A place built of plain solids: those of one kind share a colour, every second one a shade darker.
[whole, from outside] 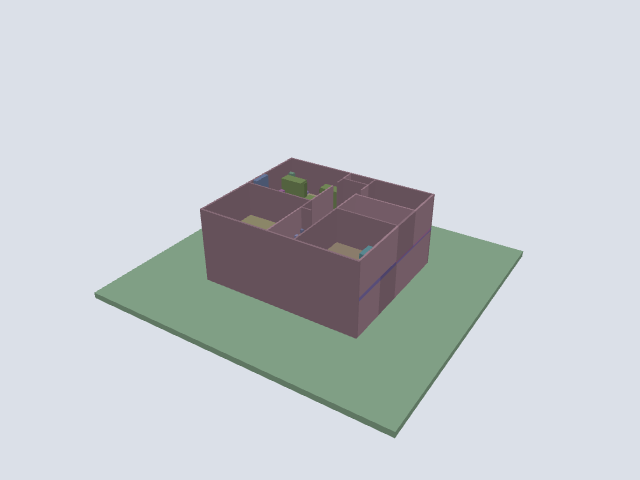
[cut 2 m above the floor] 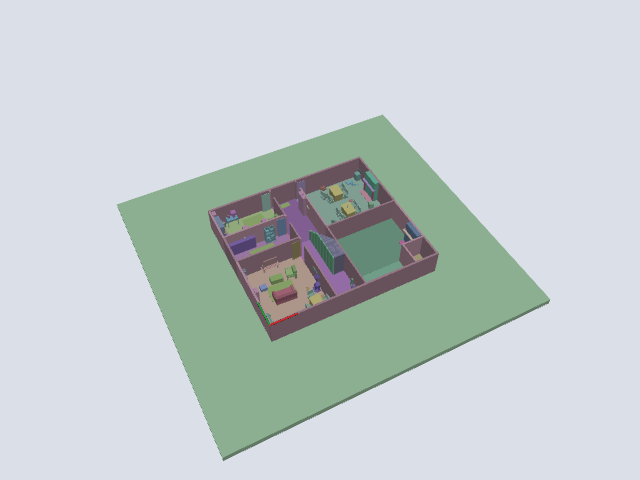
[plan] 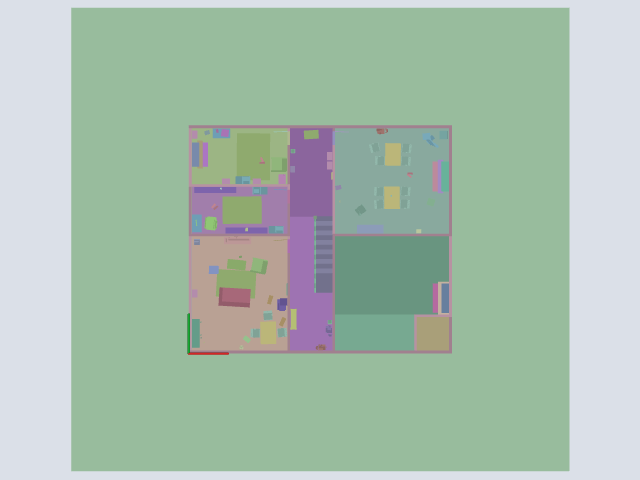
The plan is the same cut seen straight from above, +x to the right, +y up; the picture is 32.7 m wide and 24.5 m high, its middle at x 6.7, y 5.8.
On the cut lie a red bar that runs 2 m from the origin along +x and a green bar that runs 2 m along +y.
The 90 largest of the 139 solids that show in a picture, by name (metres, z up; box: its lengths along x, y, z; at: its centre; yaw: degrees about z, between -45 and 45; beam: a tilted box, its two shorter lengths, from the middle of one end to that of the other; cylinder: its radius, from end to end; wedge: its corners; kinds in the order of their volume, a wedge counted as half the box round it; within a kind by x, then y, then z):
{
 "under_1": {"box": [25.44, 23.66, 0.5], "at": [6.72, 5.83, -0.33]},
 "wall_1": {"box": [0.16, 3.07, 2.87], "at": [0.08, 1.7, 4.68]},
 "wall_2": {"box": [0.16, 5.83, 3.24], "at": [0.08, 3.08, 1.32]},
 "wall_3": {"box": [0.16, 2.63, 2.87], "at": [0.08, 4.67, 4.68]},
 "wall_4": {"box": [0.16, 2.4, 3.24], "at": [0.08, 7.32, 1.32]},
 "wall_5": {"box": [0.16, 5.38, 2.87], "at": [0.08, 8.81, 4.68]},
 "wall_6": {"box": [0.16, 2.85, 3.24], "at": [0.08, 10.07, 1.32]},
 "wall_7": {"box": [5.17, 0.13, 2.87], "at": [2.58, 3.29, 4.68]},
 "wall_8": {"box": [5.17, 0.13, 6.41], "at": [2.58, 6.05, 2.9]},
 "wall_9": {"box": [5.17, 0.13, 3.24], "at": [2.58, 8.59, 1.32]},
 "wall_10": {"box": [0.13, 1.07, 2.87], "at": [5.11, 0.69, 4.68]},
 "wall_11": {"box": [0.13, 1.01, 2.87], "at": [5.11, 1.87, 4.68]},
 "wall_12": {"box": [0.13, 4.97, 3.24], "at": [5.11, 2.65, 1.32]},
 "wall_13": {"box": [0.13, 2.63, 2.87], "at": [5.11, 4.67, 4.68]},
 "wall_14": {"box": [0.13, 1.54, 3.24], "at": [5.11, 6.89, 1.32]},
 "wall_15": {"box": [0.13, 5.38, 2.87], "at": [5.11, 8.81, 4.68]},
 "wall_16": {"box": [0.13, 2.0, 3.24], "at": [5.11, 9.65, 1.32]},
 "wall_17": {"box": [2.43, 0.13, 2.87], "at": [6.25, 1.29, 4.68]},
 "wall_18": {"box": [13.44, 0.16, 6.41], "at": [6.72, 0.08, 2.9]},
 "wall_19": {"box": [13.44, 0.16, 6.41], "at": [6.72, 11.58, 2.9]},
 "wall_20": {"box": [0.98, 0.13, 2.87], "at": [6.98, 7.36, 4.68]},
 "wall_21": {"box": [0.13, 0.84, 2.87], "at": [7.41, 1.78, 4.68]},
 "wall_22": {"box": [0.13, 5.83, 3.24], "at": [7.41, 3.08, 1.32]},
 "wall_23": {"box": [0.13, 3.08, 2.87], "at": [7.41, 4.45, 4.68]},
 "wall_24": {"box": [0.13, 1.17, 2.87], "at": [7.41, 6.71, 4.68]},
 "wall_25": {"box": [0.13, 4.53, 3.24], "at": [7.41, 8.38, 1.32]},
 "wall_26": {"box": [0.13, 4.08, 2.87], "at": [7.41, 9.46, 4.68]},
 "wall_27": {"box": [6.1, 0.13, 6.41], "at": [10.39, 6.05, 2.9]},
 "wall_28": {"box": [0.13, 1.71, 3.24], "at": [11.57, 1.01, 1.32]},
 "wall_29": {"box": [1.93, 0.13, 3.24], "at": [12.47, 1.94, 1.32]},
 "wall_30": {"box": [0.16, 1.71, 3.24], "at": [13.36, 1.01, 1.32]},
 "wall_31": {"box": [0.16, 5.83, 2.87], "at": [13.36, 3.08, 4.68]},
 "wall_32": {"box": [0.16, 3.99, 3.24], "at": [13.36, 4.0, 1.32]},
 "wall_33": {"box": [0.16, 5.38, 6.41], "at": [13.36, 8.81, 2.9]},
 "stair_1": {"box": [0.85, 0.51, 3.16], "at": [6.92, 3.37, 1.28]},
 "stair_2": {"box": [0.85, 1.0, 2.78], "at": [6.92, 3.61, 1.09]},
 "stair_3": {"box": [0.85, 1.24, 2.59], "at": [6.92, 3.73, 0.99]},
 "stair_4": {"box": [0.85, 1.48, 2.4], "at": [6.92, 3.85, 0.9]},
 "stair_5": {"box": [0.85, 1.72, 2.21], "at": [6.92, 3.97, 0.8]},
 "stair_6": {"box": [0.85, 1.97, 2.02], "at": [6.92, 4.09, 0.71]},
 "stair_7": {"box": [0.85, 2.21, 1.83], "at": [6.92, 4.22, 0.61]},
 "stair_8": {"box": [0.85, 2.45, 1.63], "at": [6.92, 4.34, 0.52]},
 "stair_9": {"box": [0.85, 2.69, 1.44], "at": [6.92, 4.46, 0.42]},
 "stair_10": {"box": [0.85, 2.94, 1.25], "at": [6.92, 4.58, 0.33]},
 "stair_11": {"box": [0.85, 3.18, 1.06], "at": [6.92, 4.7, 0.23]},
 "stair_12": {"box": [0.85, 3.42, 0.87], "at": [6.92, 4.82, 0.14]},
 "stair_13": {"box": [0.85, 3.66, 0.68], "at": [6.92, 4.94, 0.04]},
 "stair_14": {"box": [0.85, 3.9, 0.49], "at": [6.92, 5.06, -0.05]},
 "floor_dining_hall_1": {"box": [5.81, 5.38, 0.5], "at": [10.38, 8.81, -0.25]},
 "floor_kitchen_1": {"box": [4.04, 1.84, 0.5], "at": [9.49, 1.08, -0.25]},
 "floor_kitchen_2": {"box": [5.81, 3.99, 0.5], "at": [10.38, 4.0, -0.25]},
 "floor_schoolroom_1": {"box": [4.88, 5.83, 0.5], "at": [2.6, 3.08, -0.25]},
 "floor_hall_1": {"box": [1.32, 3.88, 0.5], "at": [5.83, 5.05, -0.25]},
 "floor_hall_2": {"box": [2.17, 2.95, 0.5], "at": [6.25, 1.64, -0.25]},
 "floor_hall_3": {"box": [2.17, 4.51, 0.5], "at": [6.25, 9.24, -0.25]},
 "floor_parlour_1": {"box": [4.88, 2.85, 0.5], "at": [2.6, 10.07, -0.25]},
 "bunk_1": {"box": [2.0, 0.91, 1.62], "at": [8.48, 1.11, 4.05]},
 "bunk_2": {"box": [2.0, 0.91, 1.62], "at": [12.27, 1.33, 4.05]},
 "floor_office_1": {"box": [4.88, 2.4, 0.5], "at": [2.6, 7.32, -0.25]},
 "upper_floor_dorm_front_1": {"box": [5.81, 5.38, 0.16], "at": [10.38, 8.81, 3.16]},
 "upper_floor_supt_bed_1": {"box": [4.88, 5.38, 0.16], "at": [2.6, 8.81, 3.16]},
 "fixture_breast_dining_hall_1": {"box": [0.39, 1.54, 2.99], "at": [13.09, 9.04, 1.45]},
 "fixture_breast_kitchen_1": {"box": [0.38, 1.5, 2.99], "at": [13.09, 2.83, 1.45]},
 "fixture_breast_dorm_back_1": {"box": [0.37, 1.5, 2.92], "at": [13.1, 4.79, 4.65]},
 "bookcase_1": {"box": [2.14, 0.31, 1.15], "at": [1.35, 8.35, 0.57]},
 "bookcase_2": {"box": [2.14, 0.31, 1.15], "at": [2.95, 6.29, 0.57]},
 "billy_1": {"box": [0.28, 0.42, 2.02], "at": [0.31, 3.07, 1.01]},
 "billy_2": {"box": [0.28, 0.42, 2.02], "at": [0.31, 11.18, 1.01]},
 "billy_3": {"box": [0.42, 0.28, 2.02], "at": [1.9, 8.8, 1.01]},
 "billy_4": {"box": [0.42, 0.28, 2.02], "at": [3.48, 8.8, 1.01]},
 "billy_5": {"box": [0.28, 0.42, 2.02], "at": [7.19, 9.6, 1.01]},
 "billy_6": {"box": [0.28, 0.42, 2.02], "at": [7.19, 10.08, 1.01]},
 "floor_larder_1": {"box": [1.64, 1.71, 0.5], "at": [12.46, 1.01, -0.25]},
 "fixture_breast_parlour_1": {"box": [0.38, 1.24, 2.99], "at": [0.35, 10.16, 1.45]},
 "fixture_breast_supt_bed_1": {"box": [0.35, 1.24, 2.92], "at": [0.33, 10.16, 4.65]},
 "kitchen_table_1": {"box": [0.71, 1.06, 0.72], "at": [10.38, 7.95, 0.36], "yaw": 0.3},
 "kitchen_table_2": {"box": [0.71, 1.06, 0.72], "at": [10.43, 10.16, 0.36], "yaw": -1.1},
 "rug_1": {"box": [2.0, 1.4, 0.08], "at": [2.42, 3.56, -0.03], "yaw": -3.1},
 "rug_2": {"box": [2.0, 1.4, 0.08], "at": [2.73, 7.33, -0.03], "yaw": 0.4},
 "rug_3": {"box": [1.7, 2.4, 0.08], "at": [3.3, 10.04, -0.03], "yaw": -0.2},
 "sofa_1": {"box": [1.6, 0.23, 0.39], "at": [2.32, 2.52, 0.65], "yaw": -3.4},
 "sofa_2": {"box": [1.6, 0.93, 0.34], "at": [2.34, 2.88, 0.28], "yaw": -3.4},
 "wall_band_1": {"box": [0.16, 5.83, 0.31], "at": [0.08, 3.08, 3.09]},
 "wall_band_2": {"box": [0.16, 2.4, 0.31], "at": [0.08, 7.32, 3.09]},
 "wall_band_3": {"box": [0.16, 2.85, 0.31], "at": [0.08, 10.07, 3.09]},
 "cube_shelf_1": {"box": [0.39, 1.46, 0.76], "at": [0.36, 1.04, 0.38]},
 "sideboard_1": {"box": [1.35, 0.45, 0.71], "at": [9.27, 6.36, 0.51]},
 "trunk_1": {"box": [0.95, 0.5, 0.42], "at": [2.44, 4.54, 0.21], "yaw": -6.1},
 "stacking_chair_1": {"box": [0.42, 0.44, 0.67], "at": [13.0, 11.16, 0.34]},
 "armchair_frame_1": {"box": [0.74, 0.63, 0.18], "at": [3.59, 4.47, 0.32], "yaw": -11.0}
}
